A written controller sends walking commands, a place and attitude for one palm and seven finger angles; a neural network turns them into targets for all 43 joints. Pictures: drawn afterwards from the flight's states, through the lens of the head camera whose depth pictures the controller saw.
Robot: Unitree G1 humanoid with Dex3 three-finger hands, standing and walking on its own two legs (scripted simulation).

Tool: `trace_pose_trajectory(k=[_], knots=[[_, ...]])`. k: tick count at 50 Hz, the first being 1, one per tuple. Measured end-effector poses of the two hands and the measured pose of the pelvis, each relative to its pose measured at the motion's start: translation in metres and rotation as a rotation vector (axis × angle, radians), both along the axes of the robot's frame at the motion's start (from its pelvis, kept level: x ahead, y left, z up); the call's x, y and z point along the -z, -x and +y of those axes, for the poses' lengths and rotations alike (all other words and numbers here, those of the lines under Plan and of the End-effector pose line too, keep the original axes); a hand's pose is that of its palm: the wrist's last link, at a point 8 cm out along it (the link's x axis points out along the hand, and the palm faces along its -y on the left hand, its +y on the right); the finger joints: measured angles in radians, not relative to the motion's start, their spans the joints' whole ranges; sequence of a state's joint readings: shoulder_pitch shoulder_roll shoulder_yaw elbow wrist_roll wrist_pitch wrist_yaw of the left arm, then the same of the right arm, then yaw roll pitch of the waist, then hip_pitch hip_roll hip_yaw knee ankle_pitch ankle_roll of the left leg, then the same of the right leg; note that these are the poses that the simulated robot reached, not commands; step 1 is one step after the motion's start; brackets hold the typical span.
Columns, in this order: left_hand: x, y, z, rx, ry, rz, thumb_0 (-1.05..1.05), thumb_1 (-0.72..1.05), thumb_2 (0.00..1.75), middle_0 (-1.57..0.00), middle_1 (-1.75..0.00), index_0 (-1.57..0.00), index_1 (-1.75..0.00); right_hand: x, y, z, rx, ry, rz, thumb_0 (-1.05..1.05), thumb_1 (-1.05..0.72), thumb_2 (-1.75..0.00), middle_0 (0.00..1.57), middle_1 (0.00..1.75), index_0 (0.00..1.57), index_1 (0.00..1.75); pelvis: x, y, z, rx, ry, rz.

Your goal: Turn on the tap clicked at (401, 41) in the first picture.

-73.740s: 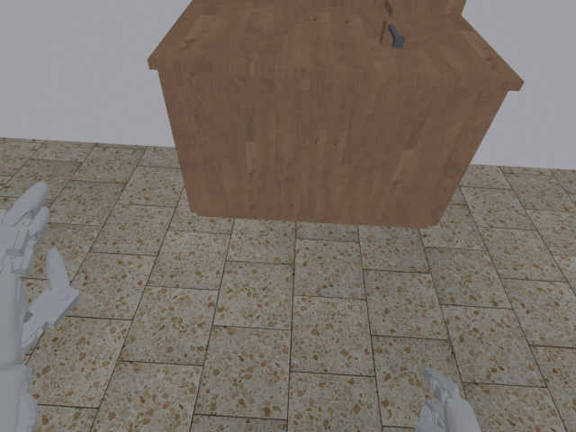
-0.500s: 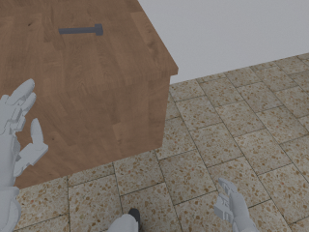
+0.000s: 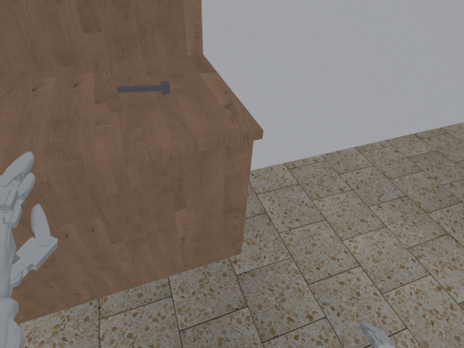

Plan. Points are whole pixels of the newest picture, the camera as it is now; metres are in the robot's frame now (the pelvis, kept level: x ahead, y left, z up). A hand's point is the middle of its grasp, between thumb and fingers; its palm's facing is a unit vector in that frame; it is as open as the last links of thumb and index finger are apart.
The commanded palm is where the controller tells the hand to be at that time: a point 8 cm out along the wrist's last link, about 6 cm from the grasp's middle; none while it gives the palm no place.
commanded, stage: stop stepping back and stand still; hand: left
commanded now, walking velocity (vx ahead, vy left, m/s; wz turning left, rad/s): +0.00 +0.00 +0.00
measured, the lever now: (165, 87) +0.79 +0.23 +0.10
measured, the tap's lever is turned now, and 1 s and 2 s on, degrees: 79 79 79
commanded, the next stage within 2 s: stand and check the lever's angle in 1.12 s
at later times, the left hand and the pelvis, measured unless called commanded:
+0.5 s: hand (6, 260) +0.18 +0.29 +0.16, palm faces +0.42 -0.83 -0.37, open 7.4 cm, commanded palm +0.12 +0.32 +0.19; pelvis -0.04 +0.04 +0.01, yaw +1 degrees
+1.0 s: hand out of the picture +0.14 +0.29 +0.16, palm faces +0.44 -0.84 -0.33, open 7.4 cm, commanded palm +0.08 +0.33 +0.19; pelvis -0.07 +0.04 +0.02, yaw +1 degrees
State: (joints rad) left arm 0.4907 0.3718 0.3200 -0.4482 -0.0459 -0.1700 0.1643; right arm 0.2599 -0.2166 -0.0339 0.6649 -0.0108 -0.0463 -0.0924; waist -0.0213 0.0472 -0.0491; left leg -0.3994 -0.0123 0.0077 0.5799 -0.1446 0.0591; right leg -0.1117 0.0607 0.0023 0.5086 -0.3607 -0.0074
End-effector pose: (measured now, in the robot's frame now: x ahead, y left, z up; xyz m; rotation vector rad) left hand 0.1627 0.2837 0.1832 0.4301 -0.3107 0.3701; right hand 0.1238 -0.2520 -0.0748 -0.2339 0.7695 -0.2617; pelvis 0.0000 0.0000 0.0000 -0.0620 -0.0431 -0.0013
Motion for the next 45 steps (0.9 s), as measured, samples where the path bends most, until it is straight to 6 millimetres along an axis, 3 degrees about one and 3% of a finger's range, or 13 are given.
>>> trace_pose_trajectory(k=[4, 9, 14, 19, 23, 31, 39, 45], knots=[[0.001, 0.003, 0.017, -0.079, 0.032, 0.046, 0.02, 0.89, 0.89, -0.21, -0.3, -0.21, -0.31, -0.001, -0.001, 0.028, -0.051, -0.054, -0.002, 0.01, -0.9, -0.9, 0.2, 0.3, 0.2, 0.3, -0.008, 0.013, 0.004, -0.003, -0.025, 0.009], [0.0, 0.022, 0.004, -0.061, 0.016, 0.107, 0.02, 0.9, 0.9, -0.21, -0.3, -0.21, -0.31, -0.001, -0.004, 0.051, -0.136, -0.122, -0.019, 0.01, -0.9, -0.9, 0.21, 0.3, 0.2, 0.3, -0.011, 0.033, 0.004, -0.023, -0.066, 0.04], [0.002, 0.037, -0.001, -0.013, 0.029, 0.141, 0.02, 0.9, 0.89, -0.21, -0.3, -0.21, -0.31, -0.003, 0.0, 0.051, -0.131, -0.113, 0.014, 0.01, -0.9, -0.9, 0.21, 0.3, 0.2, 0.3, -0.016, 0.032, 0.012, -0.013, -0.072, 0.067], [0.011, 0.03, 0.033, -0.084, 0.041, 0.135, 0.02, 0.89, 0.89, -0.21, -0.3, -0.22, -0.31, -0.001, -0.001, 0.043, -0.09, -0.04, 0.017, 0.01, -0.9, -0.9, 0.21, 0.3, 0.2, 0.3, -0.01, 0.029, 0.027, -0.039, -0.047, 0.065], [0.01, 0.024, 0.048, -0.094, 0.035, 0.136, 0.02, 0.89, 0.89, -0.21, -0.3, -0.21, -0.31, -0.011, -0.003, 0.046, -0.073, -0.022, -0.019, 0.01, -0.9, -0.9, 0.2, 0.3, 0.2, 0.3, -0.011, 0.036, 0.036, -0.013, -0.057, 0.04], [-0.002, 0.033, 0.035, 0.016, -0.004, 0.086, 0.02, 0.9, 0.89, -0.21, -0.3, -0.21, -0.31, -0.023, 0.003, 0.064, -0.1, -0.039, -0.083, 0.01, -0.9, -0.9, 0.2, 0.3, 0.2, 0.3, -0.013, 0.049, 0.042, -0.017, -0.052, 0.044], [0.002, 0.064, 0.048, -0.062, 0.003, 0.117, 0.02, 0.89, 0.89, -0.21, -0.3, -0.22, -0.31, -0.013, 0.021, 0.072, -0.113, -0.064, -0.043, 0.01, -0.9, -0.9, 0.21, 0.3, 0.2, 0.3, -0.014, 0.059, 0.042, -0.021, -0.039, 0.037], [0.008, 0.072, 0.049, -0.101, 0.062, 0.103, 0.02, 0.9, 0.89, -0.21, -0.3, -0.21, -0.31, -0.01, 0.031, 0.07, -0.127, -0.054, -0.026, 0.01, -0.9, -0.9, 0.21, 0.3, 0.2, 0.3, -0.015, 0.067, 0.043, -0.025, -0.036, 0.025]])
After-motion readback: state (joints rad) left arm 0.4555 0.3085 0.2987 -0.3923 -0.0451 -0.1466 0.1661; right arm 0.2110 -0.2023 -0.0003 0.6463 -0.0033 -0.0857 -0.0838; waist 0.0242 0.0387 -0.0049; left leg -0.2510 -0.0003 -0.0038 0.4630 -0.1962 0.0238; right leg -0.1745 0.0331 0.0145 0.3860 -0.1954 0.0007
